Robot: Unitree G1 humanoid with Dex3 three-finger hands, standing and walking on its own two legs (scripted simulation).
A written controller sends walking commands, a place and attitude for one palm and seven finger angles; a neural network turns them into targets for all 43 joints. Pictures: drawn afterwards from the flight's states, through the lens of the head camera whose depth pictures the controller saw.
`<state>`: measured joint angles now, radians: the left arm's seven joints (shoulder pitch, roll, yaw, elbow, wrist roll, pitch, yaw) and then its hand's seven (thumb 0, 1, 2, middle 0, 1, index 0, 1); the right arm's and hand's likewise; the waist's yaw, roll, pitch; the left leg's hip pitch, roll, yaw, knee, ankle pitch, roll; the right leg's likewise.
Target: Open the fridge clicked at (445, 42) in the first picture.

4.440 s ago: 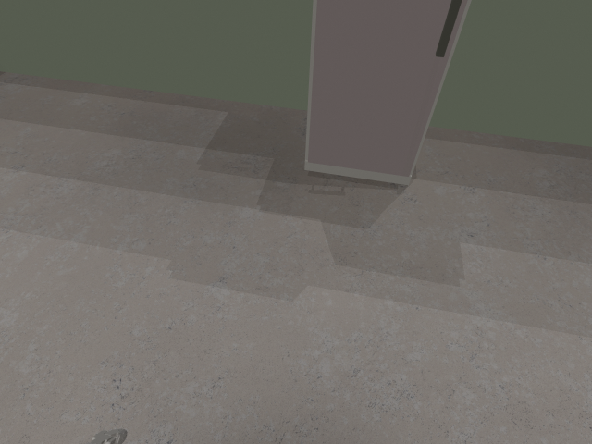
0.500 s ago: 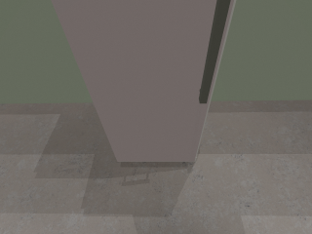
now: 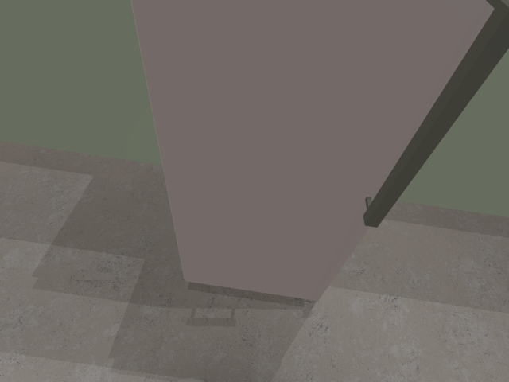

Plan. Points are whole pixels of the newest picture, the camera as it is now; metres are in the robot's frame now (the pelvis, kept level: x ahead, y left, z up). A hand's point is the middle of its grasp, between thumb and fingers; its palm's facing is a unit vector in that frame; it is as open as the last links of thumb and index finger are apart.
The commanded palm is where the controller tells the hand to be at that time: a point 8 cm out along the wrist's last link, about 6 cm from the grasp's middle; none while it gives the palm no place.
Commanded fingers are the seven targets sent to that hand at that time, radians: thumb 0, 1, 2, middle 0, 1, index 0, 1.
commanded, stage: come to a stop and stand still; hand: right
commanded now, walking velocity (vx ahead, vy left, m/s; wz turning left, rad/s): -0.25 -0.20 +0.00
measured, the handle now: (416, 138) +0.49 -0.21 +0.16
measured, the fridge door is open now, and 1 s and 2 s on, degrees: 0 0 0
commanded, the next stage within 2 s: look again from close up in 1.36 s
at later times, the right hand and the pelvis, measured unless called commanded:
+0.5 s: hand out of the picture -0.03 -0.27 -0.17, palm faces +0.09 +0.97 -0.23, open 7.4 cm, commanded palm none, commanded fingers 0.00 -0.90 -0.90 0.20 0.30 0.20 0.30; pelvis -0.05 -0.06 +0.01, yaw +0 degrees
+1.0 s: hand out of the picture -0.08 -0.24 -0.16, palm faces -0.01 +0.98 -0.19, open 7.3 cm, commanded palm none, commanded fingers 0.00 -0.90 -0.90 0.20 0.30 0.20 0.30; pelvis -0.09 -0.07 +0.01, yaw +2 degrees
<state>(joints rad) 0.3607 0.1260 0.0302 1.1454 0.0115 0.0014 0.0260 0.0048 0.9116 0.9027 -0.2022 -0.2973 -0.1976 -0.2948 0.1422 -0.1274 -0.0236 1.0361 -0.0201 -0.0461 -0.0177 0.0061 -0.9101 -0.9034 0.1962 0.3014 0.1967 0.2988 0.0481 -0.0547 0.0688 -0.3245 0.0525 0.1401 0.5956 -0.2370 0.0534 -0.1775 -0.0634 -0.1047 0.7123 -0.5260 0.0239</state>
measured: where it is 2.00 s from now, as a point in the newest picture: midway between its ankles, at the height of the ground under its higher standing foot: outside the picture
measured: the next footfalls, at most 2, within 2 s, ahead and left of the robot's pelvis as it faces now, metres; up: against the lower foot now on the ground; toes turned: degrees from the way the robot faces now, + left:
right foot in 0.42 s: -0.02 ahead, -0.18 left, +0.00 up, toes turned -3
left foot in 0.72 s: -0.07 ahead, +0.04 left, +0.00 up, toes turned +3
